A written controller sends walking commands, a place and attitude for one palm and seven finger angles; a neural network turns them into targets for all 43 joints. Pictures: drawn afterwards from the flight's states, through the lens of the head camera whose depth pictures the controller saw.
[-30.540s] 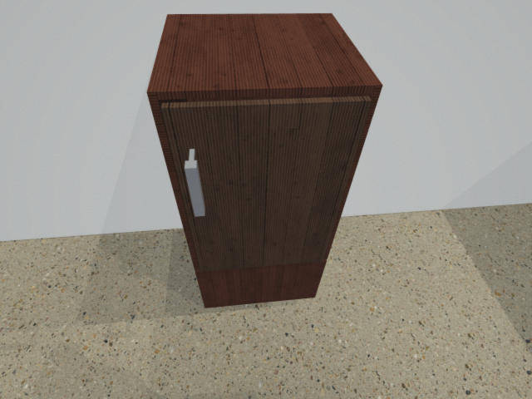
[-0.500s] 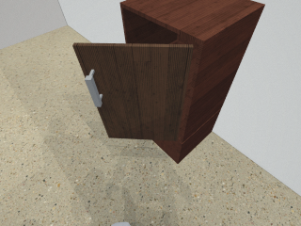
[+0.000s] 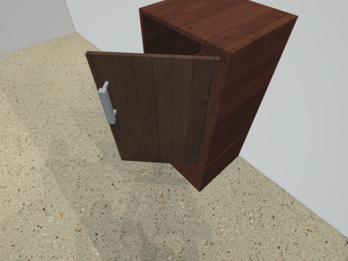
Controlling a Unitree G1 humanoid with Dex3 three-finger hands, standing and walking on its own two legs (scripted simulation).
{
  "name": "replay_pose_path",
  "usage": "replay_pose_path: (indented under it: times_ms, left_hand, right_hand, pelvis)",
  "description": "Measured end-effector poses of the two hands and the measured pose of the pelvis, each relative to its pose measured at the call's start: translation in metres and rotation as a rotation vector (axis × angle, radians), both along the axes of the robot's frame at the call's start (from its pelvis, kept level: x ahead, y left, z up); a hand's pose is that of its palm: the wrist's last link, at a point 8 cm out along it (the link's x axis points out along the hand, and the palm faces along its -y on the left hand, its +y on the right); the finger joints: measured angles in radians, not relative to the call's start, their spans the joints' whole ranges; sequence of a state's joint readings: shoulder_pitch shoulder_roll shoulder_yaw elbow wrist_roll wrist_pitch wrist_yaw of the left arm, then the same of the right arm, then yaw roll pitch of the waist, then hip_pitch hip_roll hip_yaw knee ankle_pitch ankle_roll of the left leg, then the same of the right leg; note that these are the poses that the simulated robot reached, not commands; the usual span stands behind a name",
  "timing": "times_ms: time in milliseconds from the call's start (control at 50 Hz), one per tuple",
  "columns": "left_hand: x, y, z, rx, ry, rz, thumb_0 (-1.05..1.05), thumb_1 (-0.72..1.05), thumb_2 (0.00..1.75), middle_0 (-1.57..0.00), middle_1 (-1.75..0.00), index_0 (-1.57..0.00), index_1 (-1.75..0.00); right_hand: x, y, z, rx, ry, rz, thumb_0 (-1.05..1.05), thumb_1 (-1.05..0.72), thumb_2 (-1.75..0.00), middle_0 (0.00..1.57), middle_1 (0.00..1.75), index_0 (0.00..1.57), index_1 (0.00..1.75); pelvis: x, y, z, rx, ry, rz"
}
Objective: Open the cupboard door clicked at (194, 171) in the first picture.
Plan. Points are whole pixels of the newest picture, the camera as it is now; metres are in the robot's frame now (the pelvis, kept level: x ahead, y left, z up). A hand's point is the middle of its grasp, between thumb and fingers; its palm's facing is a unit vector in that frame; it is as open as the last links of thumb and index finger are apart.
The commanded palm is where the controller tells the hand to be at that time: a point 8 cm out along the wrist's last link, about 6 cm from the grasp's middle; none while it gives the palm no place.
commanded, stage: look again from close up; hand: left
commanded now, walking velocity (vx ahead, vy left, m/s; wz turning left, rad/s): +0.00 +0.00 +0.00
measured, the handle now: (109, 103) +0.60 +0.27 -0.03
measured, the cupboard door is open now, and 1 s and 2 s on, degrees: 44 44 44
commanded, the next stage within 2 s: shuffle to correct the standing spot in 0.50 s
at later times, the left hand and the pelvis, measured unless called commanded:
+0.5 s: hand out of the picture +0.00 +0.18 -0.17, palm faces +0.01 -0.98 -0.18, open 7.3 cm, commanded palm none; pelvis -0.01 +0.01 +0.00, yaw +0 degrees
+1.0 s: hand out of the picture +0.01 +0.21 -0.19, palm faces +0.05 -0.99 -0.16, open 7.3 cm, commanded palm none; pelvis +0.03 +0.04 -0.01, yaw -1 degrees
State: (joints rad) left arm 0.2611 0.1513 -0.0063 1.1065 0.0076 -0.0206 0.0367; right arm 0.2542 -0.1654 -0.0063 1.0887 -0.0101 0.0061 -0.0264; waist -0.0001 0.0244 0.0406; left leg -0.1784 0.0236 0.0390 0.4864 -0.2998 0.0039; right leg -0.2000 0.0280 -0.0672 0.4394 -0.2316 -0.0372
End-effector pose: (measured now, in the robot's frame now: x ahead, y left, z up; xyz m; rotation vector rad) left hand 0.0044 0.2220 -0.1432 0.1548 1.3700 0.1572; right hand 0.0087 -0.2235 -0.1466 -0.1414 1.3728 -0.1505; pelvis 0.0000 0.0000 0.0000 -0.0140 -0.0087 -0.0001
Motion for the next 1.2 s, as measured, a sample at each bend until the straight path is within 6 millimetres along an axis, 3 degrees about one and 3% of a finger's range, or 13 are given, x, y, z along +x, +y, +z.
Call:
replay_pose_path:
  times_ms: [100,240,540,780,940,1020,1200]
  left_hand:
    - [-0.009,0.007,0.002,0.007,0.010,-0.003,0.00,0.91,0.90,-0.20,-0.30,-0.20,-0.30]
    - [-0.007,0.012,0.002,0.002,-0.022,0.000,0.00,0.91,0.90,-0.20,-0.30,-0.20,-0.30]
    - [-0.014,0.008,-0.002,-0.021,0.010,-0.007,0.00,0.91,0.90,-0.20,-0.30,-0.20,-0.30]
    - [-0.016,0.004,-0.008,-0.042,0.018,0.023,0.00,0.91,0.90,-0.20,-0.30,-0.20,-0.30]
    - [-0.016,0.025,-0.019,-0.059,0.062,0.069,0.00,0.91,0.90,-0.20,-0.30,-0.20,-0.30]
    - [0.006,0.037,-0.016,-0.044,0.081,0.033,0.00,0.91,0.90,-0.20,-0.30,-0.20,-0.30]
    - [0.103,0.048,-0.001,0.014,-0.083,-0.011,0.01,0.93,0.90,-0.20,-0.30,-0.20,-0.30]
  right_hand:
    - [0.000,0.009,-0.004,0.013,-0.047,0.010,0.01,-0.92,-0.90,0.20,0.30,0.20,0.30]
    - [-0.009,0.018,-0.005,0.023,-0.040,0.024,0.02,-0.93,-0.90,0.20,0.30,0.20,0.30]
    - [-0.026,0.022,0.000,0.021,0.012,0.011,0.01,-0.91,-0.90,0.20,0.30,0.20,0.30]
    - [-0.022,0.021,-0.003,0.017,0.037,0.022,0.01,-0.90,-0.90,0.20,0.30,0.20,0.30]
    - [-0.006,0.034,0.003,-0.022,0.047,0.024,0.01,-0.91,-0.90,0.20,0.30,0.20,0.30]
    - [-0.004,0.045,0.004,-0.025,0.039,-0.001,0.01,-0.91,-0.90,0.20,0.30,0.20,0.30]
    - [-0.005,0.065,0.000,0.036,0.135,-0.024,0.01,-0.90,-0.90,0.20,0.30,0.20,0.30]
  pelvis:
    - [-0.001,0.008,-0.002,0.009,-0.010,0.004]
    - [-0.004,0.012,-0.002,0.020,-0.022,0.000]
    - [-0.008,0.012,0.000,0.023,-0.015,-0.008]
    - [0.001,0.013,-0.004,0.013,-0.011,0.000]
    - [0.023,0.033,-0.009,0.011,0.005,0.003]
    - [0.034,0.041,-0.007,0.011,0.007,-0.013]
    - [0.055,0.039,-0.004,0.024,0.008,0.007]
